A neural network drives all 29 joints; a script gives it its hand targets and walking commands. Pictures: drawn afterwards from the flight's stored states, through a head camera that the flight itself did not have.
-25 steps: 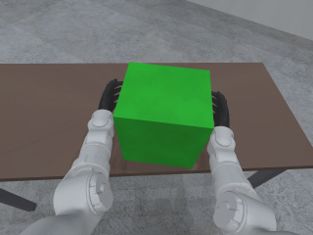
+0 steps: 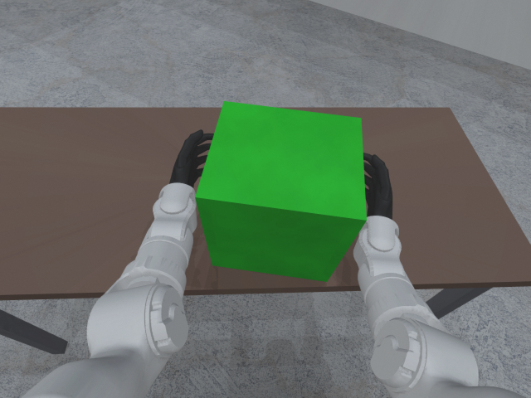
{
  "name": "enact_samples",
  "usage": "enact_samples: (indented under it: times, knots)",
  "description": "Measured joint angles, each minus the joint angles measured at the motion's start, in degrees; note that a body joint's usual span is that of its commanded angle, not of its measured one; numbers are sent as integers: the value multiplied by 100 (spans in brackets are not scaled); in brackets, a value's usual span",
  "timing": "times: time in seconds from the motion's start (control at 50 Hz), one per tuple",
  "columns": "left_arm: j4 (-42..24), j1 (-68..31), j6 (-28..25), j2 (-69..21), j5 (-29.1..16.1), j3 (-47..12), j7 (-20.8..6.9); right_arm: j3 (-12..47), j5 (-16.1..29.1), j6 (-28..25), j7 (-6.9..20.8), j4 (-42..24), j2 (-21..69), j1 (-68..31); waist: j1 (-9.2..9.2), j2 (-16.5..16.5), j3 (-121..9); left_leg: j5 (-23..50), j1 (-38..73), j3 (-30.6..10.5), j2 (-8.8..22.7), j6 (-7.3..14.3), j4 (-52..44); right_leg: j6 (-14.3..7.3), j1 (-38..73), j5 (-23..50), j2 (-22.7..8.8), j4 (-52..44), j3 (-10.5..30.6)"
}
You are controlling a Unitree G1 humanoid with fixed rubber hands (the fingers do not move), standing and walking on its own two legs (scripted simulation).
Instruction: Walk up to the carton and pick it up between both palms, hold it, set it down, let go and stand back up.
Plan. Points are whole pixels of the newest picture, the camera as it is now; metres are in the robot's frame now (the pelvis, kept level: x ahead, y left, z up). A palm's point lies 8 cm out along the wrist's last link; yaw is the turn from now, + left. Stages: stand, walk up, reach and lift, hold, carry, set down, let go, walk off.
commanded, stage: reach and lift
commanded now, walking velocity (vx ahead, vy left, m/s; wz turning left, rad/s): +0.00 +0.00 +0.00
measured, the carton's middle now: (279, 198) +0.41 +0.00 +0.02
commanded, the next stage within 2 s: none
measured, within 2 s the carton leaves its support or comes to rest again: neither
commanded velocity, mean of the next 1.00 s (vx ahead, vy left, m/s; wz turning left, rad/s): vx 0.00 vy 0.00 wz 0.00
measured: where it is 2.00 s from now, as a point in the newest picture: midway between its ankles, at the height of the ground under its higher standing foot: outside the picture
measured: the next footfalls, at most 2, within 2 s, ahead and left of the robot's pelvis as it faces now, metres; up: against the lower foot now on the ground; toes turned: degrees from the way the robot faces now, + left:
none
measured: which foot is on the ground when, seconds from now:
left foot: down 0.00-1.00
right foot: down 0.00-1.00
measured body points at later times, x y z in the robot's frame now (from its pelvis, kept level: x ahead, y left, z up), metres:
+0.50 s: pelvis +0.00 +0.00 +0.00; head +0.02 +0.02 +0.45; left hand +0.43 +0.15 +0.08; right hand +0.39 -0.16 +0.07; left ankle +0.00 +0.11 -0.75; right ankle +0.00 -0.12 -0.75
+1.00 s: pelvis -0.01 +0.00 +0.00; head -0.04 +0.03 +0.45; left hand +0.40 +0.15 +0.15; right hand +0.38 -0.16 +0.14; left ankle +0.00 +0.11 -0.75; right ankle +0.00 -0.12 -0.75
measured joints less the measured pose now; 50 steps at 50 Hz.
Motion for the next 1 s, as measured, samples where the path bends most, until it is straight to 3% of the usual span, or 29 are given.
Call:
enact_samples:
  times: [0.16, 0.32, 0.52, 0.66, 0.78, 0.9, 1.0]
  knots:
    - [240, -141, -252, 57, -177, -141, 112, 150, 94, -233, -89, 285, -176, -144, 6, -16, -116, 95, -124, 55, -4, 14, -61, -3, -170, 69, -12, 11, 30]
    - [338, -115, -140, 113, -348, -339, 219, 491, 382, -62, -113, 457, -309, -193, -14, -44, -177, 108, -96, 116, 3, 22, -95, 1, -164, 91, -11, -12, 70]
    - [107, 83, 42, 192, -906, -986, 381, 1394, 1222, 274, -177, 211, -484, -42, -49, -9, -363, 9, -139, 67, 35, 6, 57, -5, -121, 52, 20, -7, 22]
    - [-478, 152, 631, 174, -1050, -1162, 439, 1965, 1812, 775, -221, -135, -658, -47, -84, 33, -343, -16, 131, 4, 8, 8, 40, -1, 163, -10, 1, 0, -27]
    - [-1424, 297, 1507, 44, -849, -983, 393, 2311, 2188, 1420, -216, -630, -774, -61, -116, 25, -132, -8, 595, -8, -10, 12, -66, 8, 621, -20, -7, -84, -25]
    - [-2581, 519, 2505, -166, -491, -695, 212, 2392, 2288, 2022, -174, -1122, -739, -24, -238, -105, 176, 6, 1039, -63, -23, -4, -129, 2, 1068, -48, -11, -108, -69]
    - [-3163, 653, 2970, -283, -267, -583, 118, 2438, 2328, 2315, -144, -1392, -711, 22, -324, -215, 295, -11, 1231, -95, -23, -17, -82, -11, 1252, -91, -11, -27, -91]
